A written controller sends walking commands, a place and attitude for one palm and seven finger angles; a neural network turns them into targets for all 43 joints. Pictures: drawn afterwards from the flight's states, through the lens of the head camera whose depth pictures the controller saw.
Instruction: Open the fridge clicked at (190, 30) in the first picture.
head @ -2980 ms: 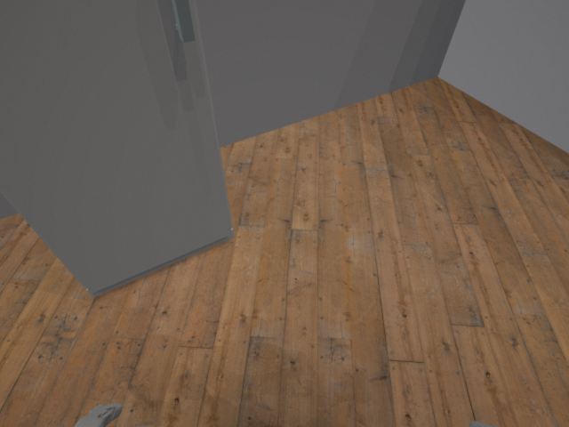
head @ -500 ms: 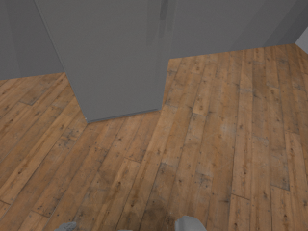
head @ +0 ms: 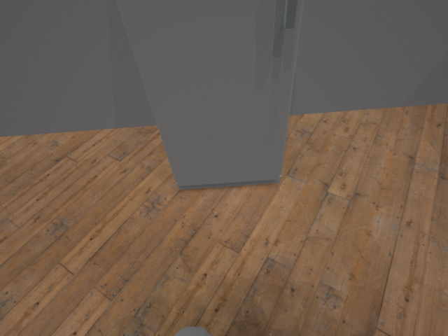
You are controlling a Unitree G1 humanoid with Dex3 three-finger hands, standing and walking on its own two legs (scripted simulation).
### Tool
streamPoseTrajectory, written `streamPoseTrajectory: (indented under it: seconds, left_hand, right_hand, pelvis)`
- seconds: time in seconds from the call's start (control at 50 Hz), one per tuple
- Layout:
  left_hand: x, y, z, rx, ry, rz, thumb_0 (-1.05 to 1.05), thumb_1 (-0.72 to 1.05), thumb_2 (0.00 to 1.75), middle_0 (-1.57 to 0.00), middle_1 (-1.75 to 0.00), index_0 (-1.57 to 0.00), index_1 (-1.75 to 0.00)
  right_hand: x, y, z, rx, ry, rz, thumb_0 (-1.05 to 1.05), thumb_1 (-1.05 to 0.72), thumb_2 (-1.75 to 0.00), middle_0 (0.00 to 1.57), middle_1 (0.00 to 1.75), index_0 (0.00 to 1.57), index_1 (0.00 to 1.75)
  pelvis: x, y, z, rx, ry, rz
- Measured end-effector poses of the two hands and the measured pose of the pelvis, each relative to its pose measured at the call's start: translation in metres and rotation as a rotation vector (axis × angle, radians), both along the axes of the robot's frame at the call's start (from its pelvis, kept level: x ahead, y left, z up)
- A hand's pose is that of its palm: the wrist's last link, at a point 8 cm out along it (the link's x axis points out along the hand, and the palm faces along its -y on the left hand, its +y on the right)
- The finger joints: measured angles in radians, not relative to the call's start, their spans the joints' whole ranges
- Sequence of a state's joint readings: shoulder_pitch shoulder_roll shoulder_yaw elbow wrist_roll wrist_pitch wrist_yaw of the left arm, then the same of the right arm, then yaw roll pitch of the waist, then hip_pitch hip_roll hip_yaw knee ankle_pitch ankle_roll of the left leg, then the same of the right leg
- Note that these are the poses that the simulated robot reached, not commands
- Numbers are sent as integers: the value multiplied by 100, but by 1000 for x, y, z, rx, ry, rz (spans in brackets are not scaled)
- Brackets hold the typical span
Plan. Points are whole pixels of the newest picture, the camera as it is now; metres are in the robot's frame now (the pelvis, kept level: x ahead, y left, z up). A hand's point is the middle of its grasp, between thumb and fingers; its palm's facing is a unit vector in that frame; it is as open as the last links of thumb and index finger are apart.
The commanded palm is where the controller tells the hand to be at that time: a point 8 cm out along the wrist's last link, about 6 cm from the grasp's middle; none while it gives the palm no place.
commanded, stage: take the last steps up to it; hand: right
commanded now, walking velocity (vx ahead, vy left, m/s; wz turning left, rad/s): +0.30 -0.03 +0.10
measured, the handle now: out of the picture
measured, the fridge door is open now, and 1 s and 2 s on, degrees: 0 0 0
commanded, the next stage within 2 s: come to a stop and stand still in 1.40 s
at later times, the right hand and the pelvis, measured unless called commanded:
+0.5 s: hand out of the picture +0.10 -0.17 -0.17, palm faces +0.02 +0.98 -0.22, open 7.1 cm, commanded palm none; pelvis +0.04 +0.01 +0.00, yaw +2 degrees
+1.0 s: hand (368, 294) +0.26 -0.29 -0.18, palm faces +0.02 +0.99 -0.17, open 7.4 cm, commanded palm none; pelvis +0.23 -0.11 +0.00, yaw +2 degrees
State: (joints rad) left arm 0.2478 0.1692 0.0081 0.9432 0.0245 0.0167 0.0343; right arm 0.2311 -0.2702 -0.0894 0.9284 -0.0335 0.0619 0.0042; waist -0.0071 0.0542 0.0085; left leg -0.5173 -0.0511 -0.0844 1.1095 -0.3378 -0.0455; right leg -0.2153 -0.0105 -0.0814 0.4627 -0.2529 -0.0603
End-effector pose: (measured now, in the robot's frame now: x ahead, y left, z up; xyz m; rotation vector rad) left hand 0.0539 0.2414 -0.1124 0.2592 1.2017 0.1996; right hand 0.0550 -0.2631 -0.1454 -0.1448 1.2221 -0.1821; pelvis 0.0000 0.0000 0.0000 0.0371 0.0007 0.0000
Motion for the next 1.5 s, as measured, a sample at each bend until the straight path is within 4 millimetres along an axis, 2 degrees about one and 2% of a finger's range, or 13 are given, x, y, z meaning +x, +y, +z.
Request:
streamPoseTrajectory:
  seconds: [0.16, 0.3, 0.4, 0.52, 0.68, 0.78, 0.86, 1.0, 1.1, 1.24, 1.32, 1.38, 1.5]
  left_hand:
    - [-75, -21, -11, -50, 106, 137, 0, 91, 90, -21, -30, -20, -30]
    - [-149, -29, -22, -111, 292, 244, 0, 91, 90, -20, -30, -20, -30]
    - [-167, -27, -34, -158, 407, 241, 0, 91, 90, -20, -30, -20, -30]
    - [-91, -15, -33, -151, 307, 188, 1, 91, 90, -20, -30, -19, -30]
    - [73, -30, -33, -104, 99, 60, 1, 91, 90, -20, -30, -19, -30]
    - [171, -63, -40, -46, -13, -31, 0, 91, 90, -20, -30, -19, -30]
    - [202, -90, -31, -47, -50, -13, 0, 91, 90, -20, -30, -19, -30]
    - [202, -115, -21, -70, 6, 69, -1, 95, 90, -20, -30, -20, -30]
    - [193, -130, -29, -118, 103, 123, 0, 93, 90, -20, -30, -20, -30]
    - [185, -143, -39, -184, 246, 219, 0, 92, 90, -20, -30, -20, -30]
    - [188, -139, -47, -211, 338, 262, 0, 91, 90, -20, -30, -20, -30]
    - [208, -129, -47, -211, 377, 247, 0, 91, 90, -20, -30, -20, -30]
    - [309, -102, -40, -149, 251, 164, 1, 91, 90, -20, -30, -19, -30]
  right_hand:
    - [0, 7, 0, 22, 81, 102, 1, -91, -90, 20, 30, 20, 30]
    - [35, 45, 5, 55, 31, 173, 1, -91, -90, 20, 30, 20, 30]
    - [53, 59, 7, 35, -70, 118, 0, -93, -90, 21, 30, 20, 30]
    - [29, 36, 9, -12, 11, 43, -2, -95, -90, 21, 30, 20, 30]
    - [-17, 12, -10, 47, 286, -44, 0, -92, -90, 20, 30, 20, 30]
    - [-7, -18, -34, 97, 416, -84, 1, -91, -90, 20, 30, 20, 30]
    - [49, -46, -30, 84, 369, -56, 1, -91, -90, 20, 30, 20, 30]
    - [197, -75, -8, 42, 90, 20, 1, -92, -90, 20, 30, 20, 30]
    - [279, -72, 7, 40, -28, 64, 1, -92, -90, 20, 30, 20, 30]
    - [368, -47, 9, 37, -52, 150, 1, -91, -90, 20, 30, 20, 30]
    - [410, -26, -1, 36, -65, 181, 1, -91, -90, 20, 30, 20, 30]
    - [421, -16, -4, 46, -75, 148, 1, -91, -90, 20, 30, 20, 30]
    - [420, -40, 1, -4, -20, 54, -3, -96, -90, 21, 30, 20, 30]
  pelvis:
    - [-3, -12, 3, 2, 3, 58]
    - [6, -4, 1, -13, 5, 68]
    - [20, 7, -7, -21, -9, 43]
    - [50, 4, -1, -31, -17, 36]
    - [108, -34, -12, -11, -4, 4]
    - [155, -72, -35, -12, 3, -1]
    - [181, -90, -25, -15, -12, 28]
    - [227, -107, -4, -34, -19, 38]
    - [262, -112, -1, -48, -16, 45]
    - [317, -100, -4, -52, -8, 65]
    - [352, -83, -16, -44, -4, 73]
    - [372, -75, -17, -25, -14, 54]
    - [409, -76, -7, -7, -9, 36]
